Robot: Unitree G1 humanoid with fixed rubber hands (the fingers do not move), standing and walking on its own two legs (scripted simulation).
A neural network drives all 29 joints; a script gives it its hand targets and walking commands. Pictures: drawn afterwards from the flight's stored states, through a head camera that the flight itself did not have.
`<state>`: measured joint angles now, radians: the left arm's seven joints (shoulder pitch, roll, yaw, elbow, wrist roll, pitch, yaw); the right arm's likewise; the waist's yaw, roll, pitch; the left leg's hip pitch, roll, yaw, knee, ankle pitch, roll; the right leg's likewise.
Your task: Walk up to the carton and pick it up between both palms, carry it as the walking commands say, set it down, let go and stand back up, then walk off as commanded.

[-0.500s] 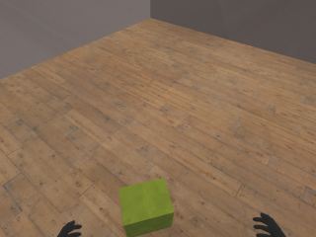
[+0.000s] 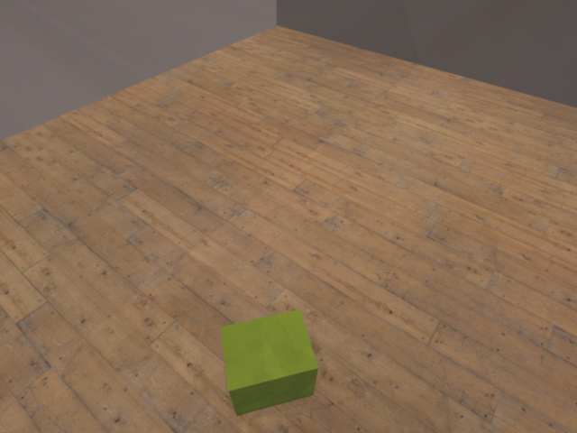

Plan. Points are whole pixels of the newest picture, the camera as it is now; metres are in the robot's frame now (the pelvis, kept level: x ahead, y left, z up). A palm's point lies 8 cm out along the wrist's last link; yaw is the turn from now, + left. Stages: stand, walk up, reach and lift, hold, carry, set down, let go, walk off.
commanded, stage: stand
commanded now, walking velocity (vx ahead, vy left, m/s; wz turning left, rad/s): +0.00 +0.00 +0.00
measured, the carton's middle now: (268, 362) +0.47 +0.07 -0.65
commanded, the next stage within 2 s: walk off in 1.06 s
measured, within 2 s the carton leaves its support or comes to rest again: neither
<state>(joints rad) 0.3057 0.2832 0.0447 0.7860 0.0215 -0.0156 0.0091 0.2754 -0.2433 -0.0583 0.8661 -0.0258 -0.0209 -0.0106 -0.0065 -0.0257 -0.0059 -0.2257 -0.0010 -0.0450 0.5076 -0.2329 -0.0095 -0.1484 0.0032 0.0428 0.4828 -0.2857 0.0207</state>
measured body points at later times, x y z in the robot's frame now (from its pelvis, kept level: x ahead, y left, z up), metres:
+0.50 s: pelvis -0.01 +0.00 +0.00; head -0.02 +0.01 +0.45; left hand +0.05 +0.28 -0.13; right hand +0.06 -0.28 -0.12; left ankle +0.03 +0.12 -0.74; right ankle -0.01 -0.13 -0.74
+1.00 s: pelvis -0.01 +0.00 +0.00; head -0.02 +0.01 +0.45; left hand +0.05 +0.29 -0.13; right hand +0.05 -0.28 -0.12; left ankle +0.03 +0.12 -0.74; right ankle -0.01 -0.13 -0.74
